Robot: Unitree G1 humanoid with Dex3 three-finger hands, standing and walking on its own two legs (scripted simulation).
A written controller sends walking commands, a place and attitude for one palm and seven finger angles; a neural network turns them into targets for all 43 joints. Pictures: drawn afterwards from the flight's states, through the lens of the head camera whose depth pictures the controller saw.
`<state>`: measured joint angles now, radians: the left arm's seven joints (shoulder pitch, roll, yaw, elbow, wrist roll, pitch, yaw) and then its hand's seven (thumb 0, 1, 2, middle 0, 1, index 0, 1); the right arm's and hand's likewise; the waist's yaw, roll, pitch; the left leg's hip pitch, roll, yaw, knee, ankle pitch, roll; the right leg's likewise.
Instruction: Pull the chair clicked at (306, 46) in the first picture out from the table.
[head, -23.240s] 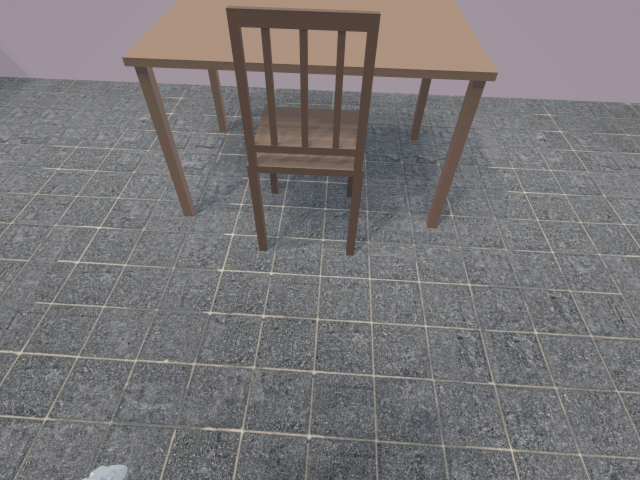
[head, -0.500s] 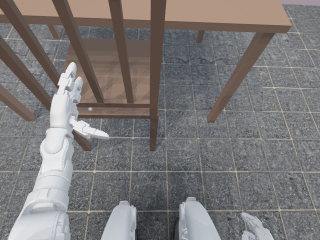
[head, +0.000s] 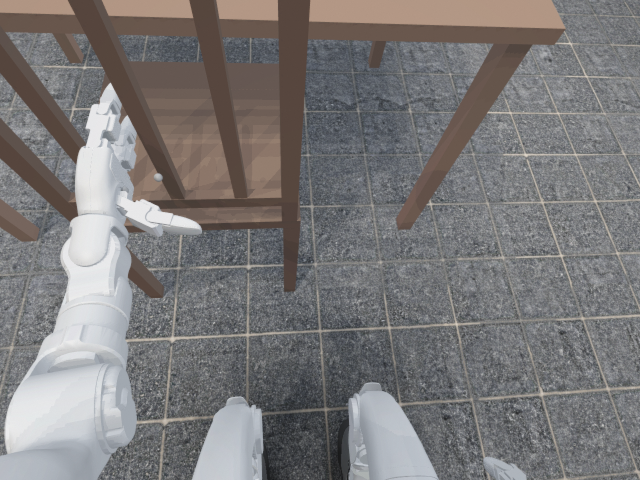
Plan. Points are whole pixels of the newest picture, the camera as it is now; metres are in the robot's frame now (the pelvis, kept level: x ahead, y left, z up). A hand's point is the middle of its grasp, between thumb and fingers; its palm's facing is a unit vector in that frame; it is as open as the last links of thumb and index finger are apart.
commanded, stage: push the fingers through the gap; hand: left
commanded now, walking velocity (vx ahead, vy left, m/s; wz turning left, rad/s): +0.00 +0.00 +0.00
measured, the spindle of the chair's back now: (141, 118) +0.54 +0.19 +0.06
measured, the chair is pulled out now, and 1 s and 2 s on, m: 0.00 0.00 0.01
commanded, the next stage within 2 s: hook a spindle and tug to test in 0.72 s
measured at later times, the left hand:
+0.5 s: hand (168, 151) +0.51 +0.17 +0.03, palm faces +0.02 -1.00 -0.03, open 16.9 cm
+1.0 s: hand (165, 156) +0.50 +0.17 +0.03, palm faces +0.03 -1.00 -0.03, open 16.6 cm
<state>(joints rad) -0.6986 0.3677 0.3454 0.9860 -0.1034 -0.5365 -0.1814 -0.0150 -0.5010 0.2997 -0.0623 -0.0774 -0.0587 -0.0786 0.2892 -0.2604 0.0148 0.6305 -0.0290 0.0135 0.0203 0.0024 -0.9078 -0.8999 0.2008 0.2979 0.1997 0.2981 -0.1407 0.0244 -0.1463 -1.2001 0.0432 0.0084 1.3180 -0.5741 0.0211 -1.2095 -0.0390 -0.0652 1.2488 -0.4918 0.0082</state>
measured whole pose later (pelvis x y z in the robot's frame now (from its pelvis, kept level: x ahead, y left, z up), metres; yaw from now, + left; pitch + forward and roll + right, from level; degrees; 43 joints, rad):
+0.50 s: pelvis +0.01 +0.00 +0.00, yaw -1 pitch +28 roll -3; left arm -0.81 0.42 0.39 1.05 -0.06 -0.51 -0.16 -0.01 -0.50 0.30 -0.06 -0.08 -0.06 -0.08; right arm 0.32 -0.25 0.03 0.61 -0.04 0.09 0.04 0.00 -0.91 -0.90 0.20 0.30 0.20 0.30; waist -0.18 0.03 -0.14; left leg -1.23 0.05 0.01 1.32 -0.58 0.03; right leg -1.24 -0.03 -0.06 1.24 -0.49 0.01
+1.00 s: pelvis +0.00 +0.00 +0.00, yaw -1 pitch +28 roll -3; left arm -0.79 0.40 0.37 1.05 -0.07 -0.53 -0.16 -0.01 -0.50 0.30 -0.11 -0.21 -0.10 -0.21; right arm 0.29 -0.26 0.02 0.60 -0.04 0.09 0.04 0.00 -0.91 -0.90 0.20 0.30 0.20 0.30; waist -0.17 0.03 -0.14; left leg -1.23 0.05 0.00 1.32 -0.58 0.02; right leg -1.23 -0.03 -0.07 1.24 -0.49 0.01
